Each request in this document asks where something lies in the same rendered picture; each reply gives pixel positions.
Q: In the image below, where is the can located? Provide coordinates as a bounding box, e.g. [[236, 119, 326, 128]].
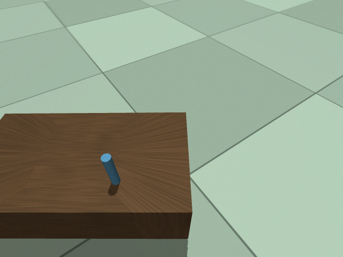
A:
[[101, 153, 121, 185]]

